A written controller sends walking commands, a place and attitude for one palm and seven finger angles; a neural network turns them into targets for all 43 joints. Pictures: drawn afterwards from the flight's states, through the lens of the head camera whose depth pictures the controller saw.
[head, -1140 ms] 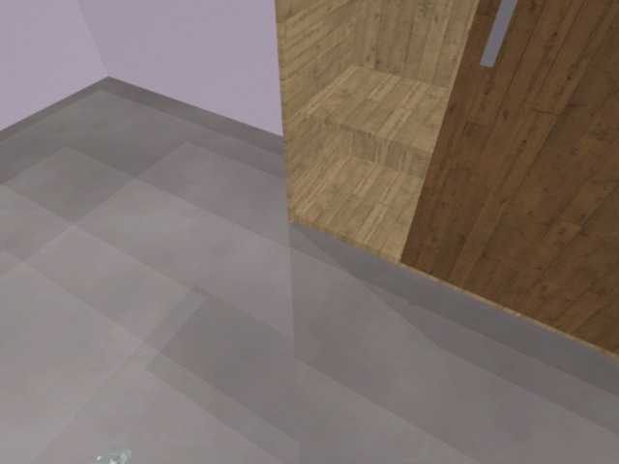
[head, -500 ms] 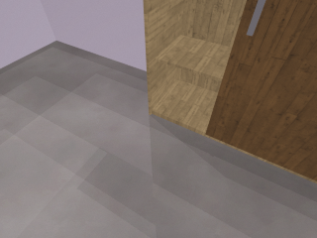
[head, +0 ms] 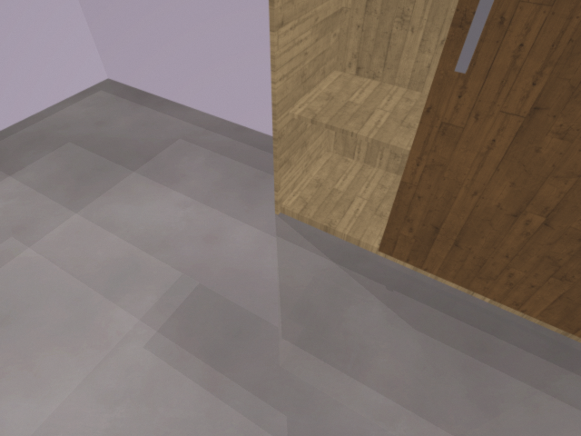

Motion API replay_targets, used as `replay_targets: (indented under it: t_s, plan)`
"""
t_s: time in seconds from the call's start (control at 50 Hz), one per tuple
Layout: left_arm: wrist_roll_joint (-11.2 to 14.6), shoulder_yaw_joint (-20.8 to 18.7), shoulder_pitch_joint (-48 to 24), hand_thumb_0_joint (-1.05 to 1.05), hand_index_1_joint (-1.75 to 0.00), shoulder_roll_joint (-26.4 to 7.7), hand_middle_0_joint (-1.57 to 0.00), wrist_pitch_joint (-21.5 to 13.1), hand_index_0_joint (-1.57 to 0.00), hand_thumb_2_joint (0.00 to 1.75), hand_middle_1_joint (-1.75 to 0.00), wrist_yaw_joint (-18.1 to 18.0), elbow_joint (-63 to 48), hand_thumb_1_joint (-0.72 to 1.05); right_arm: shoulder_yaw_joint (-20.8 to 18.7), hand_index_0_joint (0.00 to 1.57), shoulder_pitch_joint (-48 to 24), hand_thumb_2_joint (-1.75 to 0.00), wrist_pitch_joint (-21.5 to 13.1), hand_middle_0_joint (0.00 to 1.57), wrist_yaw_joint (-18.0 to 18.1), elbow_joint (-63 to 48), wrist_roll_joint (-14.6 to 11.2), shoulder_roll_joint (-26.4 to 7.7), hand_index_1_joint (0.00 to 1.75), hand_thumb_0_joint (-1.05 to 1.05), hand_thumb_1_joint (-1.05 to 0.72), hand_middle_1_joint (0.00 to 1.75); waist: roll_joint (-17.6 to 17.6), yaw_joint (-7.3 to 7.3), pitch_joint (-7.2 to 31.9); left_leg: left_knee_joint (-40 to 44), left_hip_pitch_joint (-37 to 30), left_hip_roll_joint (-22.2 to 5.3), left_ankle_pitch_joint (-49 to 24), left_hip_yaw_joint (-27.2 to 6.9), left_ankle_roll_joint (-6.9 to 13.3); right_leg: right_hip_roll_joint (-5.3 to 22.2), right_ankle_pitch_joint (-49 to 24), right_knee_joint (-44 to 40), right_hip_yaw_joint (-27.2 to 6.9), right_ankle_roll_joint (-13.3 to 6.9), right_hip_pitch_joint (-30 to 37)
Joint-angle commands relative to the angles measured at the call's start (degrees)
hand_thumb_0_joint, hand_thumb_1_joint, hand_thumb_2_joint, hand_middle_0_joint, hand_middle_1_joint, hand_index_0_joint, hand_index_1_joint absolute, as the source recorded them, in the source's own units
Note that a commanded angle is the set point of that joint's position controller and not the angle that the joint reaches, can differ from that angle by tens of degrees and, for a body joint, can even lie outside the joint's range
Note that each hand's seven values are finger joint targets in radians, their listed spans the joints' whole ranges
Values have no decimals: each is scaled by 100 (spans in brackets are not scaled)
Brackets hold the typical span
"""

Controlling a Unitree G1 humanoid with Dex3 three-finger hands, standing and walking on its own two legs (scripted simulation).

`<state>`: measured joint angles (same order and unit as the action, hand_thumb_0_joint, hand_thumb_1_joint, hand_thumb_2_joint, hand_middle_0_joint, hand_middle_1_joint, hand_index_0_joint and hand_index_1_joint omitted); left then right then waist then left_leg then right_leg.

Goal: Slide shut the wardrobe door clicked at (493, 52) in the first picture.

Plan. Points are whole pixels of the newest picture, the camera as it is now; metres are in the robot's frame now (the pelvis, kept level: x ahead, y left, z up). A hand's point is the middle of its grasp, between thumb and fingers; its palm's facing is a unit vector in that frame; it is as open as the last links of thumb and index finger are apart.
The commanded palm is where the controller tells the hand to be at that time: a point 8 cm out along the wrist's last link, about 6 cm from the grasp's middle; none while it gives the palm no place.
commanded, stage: look at it before walking up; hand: right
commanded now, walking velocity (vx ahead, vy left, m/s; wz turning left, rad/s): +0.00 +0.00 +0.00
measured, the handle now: out of the picture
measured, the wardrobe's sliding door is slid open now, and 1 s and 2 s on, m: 0.50 0.50 0.50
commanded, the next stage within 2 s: walk to a spot facing it in 0.30 s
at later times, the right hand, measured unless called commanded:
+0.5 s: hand out of the picture +0.07 -0.24 -0.16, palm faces -0.03 +0.95 -0.31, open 7.4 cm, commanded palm none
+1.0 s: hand out of the picture +0.10 -0.12 -0.17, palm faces -0.13 +0.98 -0.14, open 7.4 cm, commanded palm none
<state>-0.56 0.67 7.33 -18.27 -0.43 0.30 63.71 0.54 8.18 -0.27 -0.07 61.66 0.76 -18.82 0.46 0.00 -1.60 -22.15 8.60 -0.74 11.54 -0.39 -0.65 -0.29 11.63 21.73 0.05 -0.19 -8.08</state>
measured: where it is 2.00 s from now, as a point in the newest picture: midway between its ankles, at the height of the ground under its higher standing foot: (281, 398)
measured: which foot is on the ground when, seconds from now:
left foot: down 0.00-1.00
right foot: down 0.00-0.74, up 0.76-1.00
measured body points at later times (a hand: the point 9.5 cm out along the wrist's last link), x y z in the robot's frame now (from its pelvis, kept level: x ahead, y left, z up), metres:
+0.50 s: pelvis +0.01 +0.00 +0.00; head +0.01 +0.00 +0.45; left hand +0.07 +0.29 -0.14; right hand +0.07 -0.29 -0.14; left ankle +0.01 +0.13 -0.75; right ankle +0.00 -0.12 -0.75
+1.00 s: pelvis +0.13 +0.04 +0.00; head +0.15 +0.05 +0.45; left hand +0.14 +0.29 -0.15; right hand +0.11 -0.17 -0.16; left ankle +0.05 +0.12 -0.75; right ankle +0.22 -0.08 -0.68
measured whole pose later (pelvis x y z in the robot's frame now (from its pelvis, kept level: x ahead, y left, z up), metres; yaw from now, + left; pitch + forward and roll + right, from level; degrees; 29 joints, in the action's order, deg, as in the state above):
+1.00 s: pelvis +0.13 +0.04 +0.00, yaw +12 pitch +1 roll +0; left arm -1.4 -3.0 11.5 -10.6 -0.2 1.5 58.7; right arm -1.5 25.9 -3.3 -0.1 62.0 1.4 -6.8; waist -0.2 -1.2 -1.1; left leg -19.6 3.9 2.4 16.3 0.4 2.7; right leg 6.9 12.0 56.7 4.0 2.4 -33.6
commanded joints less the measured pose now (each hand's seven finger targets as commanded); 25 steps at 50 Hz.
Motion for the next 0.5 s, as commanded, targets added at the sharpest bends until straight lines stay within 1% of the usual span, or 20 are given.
replay_targets:
  t_s: [0.0,0.04,0.06,0.1,0.14,0.16,0.18,0.24,0.36,0.38,0.4,0.42,0.44,0.46,0.48]
  plan:
    - [9,-248,-275,0,-30,-1171,-20,-152,-20,90,-30,-96,-354,90,-217,20,-184,-90,-117,20,87,-337,-3,-1134,30,0,-90,30,-54,-21,257,399,38,-603,-492,-552,214,673,-616,-418,-563,-150,25]
    - [17,-253,-262,0,-30,-1162,-20,-143,-20,90,-30,-96,-354,90,-220,20,-162,-90,-124,20,91,-331,1,-1142,30,0,-90,30,16,-12,292,404,31,-598,-564,-565,217,685,-681,-386,-552,-148,73]
    - [14,-249,-272,0,-30,-1172,-20,-141,-20,90,-30,-96,-355,90,-211,20,-188,-90,-118,20,88,-330,-4,-1150,30,0,-90,30,-50,-10,246,417,55,-596,-495,-576,212,675,-606,-412,-559,-143,48]
    - [9,-247,-264,0,-30,-1178,-20,-146,-20,90,-30,-96,-346,90,-214,20,-188,-90,-121,20,85,-326,-3,-1149,30,0,-90,30,-50,-8,287,420,27,-591,-505,-572,212,679,-616,-427,-553,-138,68]
    - [17,-245,-284,0,-30,-1169,-20,-138,-20,90,-30,-97,-354,90,-219,20,-172,-90,-115,20,86,-318,-1,-1149,30,0,-90,30,-28,-25,218,441,60,-584,-449,-568,209,682,-573,-428,-564,-144,33]
    - [12,-237,-273,0,-30,-1174,-20,-140,-20,90,-30,-97,-346,90,-214,20,-164,-90,-113,20,84,-305,-1,-1144,30,0,-90,30,-77,-13,213,446,62,-587,-420,-576,208,679,-544,-450,-555,-139,29]
    - [13,-237,-263,0,-30,-1170,-20,-143,-20,90,-30,-96,-346,90,-215,20,-174,-90,-114,20,80,-306,0,-1153,30,0,-90,30,-44,-19,227,452,37,-588,-407,-574,207,679,-532,-457,-566,-144,13]
    - [15,-237,-244,0,-30,-1178,-20,-141,-20,90,-30,-98,-344,90,-216,20,-143,-90,-118,20,83,-303,-2,-1152,30,0,-90,30,-47,-13,322,440,-6,-589,-527,-575,216,686,-657,-420,-563,-140,89]
    - [15,-230,-272,0,-30,-1184,-20,-141,-20,90,-30,-103,-332,90,-211,20,-131,-90,-127,20,84,-281,-6,-1148,30,0,-90,30,-40,-17,271,447,-3,-600,-672,-569,212,695,-728,-427,-534,-130,113]
    - [17,-234,-267,0,-30,-1178,-20,-146,-20,90,-30,-103,-321,90,-210,20,-125,-90,-128,20,85,-281,-6,-1152,30,0,-90,30,-42,-13,319,445,-34,-603,-676,-567,211,699,-741,-438,-539,-134,136]
    - [-7,-139,-101,0,-30,-801,-20,-110,-20,90,-30,-99,-241,90,-136,20,51,-90,-76,20,93,-185,-21,-750,30,0,-90,30,-15,-6,419,443,-32,-573,-453,-577,165,701,-538,-383,-439,-73,212]
    - [-32,-94,96,0,-30,-532,-20,-60,-20,90,-30,-90,-168,90,-89,20,257,-90,-6,20,94,-121,-13,-488,30,0,-90,30,-48,-8,413,369,78,-520,50,-599,154,683,-82,-284,-315,-28,251]
    - [-44,-115,277,0,-30,-504,-20,-20,-20,90,-30,-89,-157,90,-111,20,350,-90,44,20,71,-131,11,-481,30,0,-90,30,8,3,307,322,249,-435,718,-649,191,679,575,-218,-280,-45,160]
    - [-60,-156,317,0,-30,-575,-20,4,-20,90,-30,-86,-192,90,-146,20,370,-90,90,20,30,-189,29,-506,30,0,-90,30,-40,8,1,278,552,-355,1309,-693,229,707,1295,-291,-292,-84,-42]
    - [-76,-204,343,0,-30,-640,-20,17,-20,90,-30,-88,-247,90,-186,20,396,-90,120,20,-13,-272,45,-505,30,0,-90,30,-173,16,-280,165,858,-239,1697,-722,266,778,1885,-396,-383,-145,-198]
